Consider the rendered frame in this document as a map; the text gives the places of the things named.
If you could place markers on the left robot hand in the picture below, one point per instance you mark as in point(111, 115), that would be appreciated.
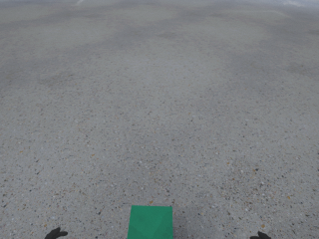
point(55, 233)

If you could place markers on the carton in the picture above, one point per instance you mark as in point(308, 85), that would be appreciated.
point(150, 222)

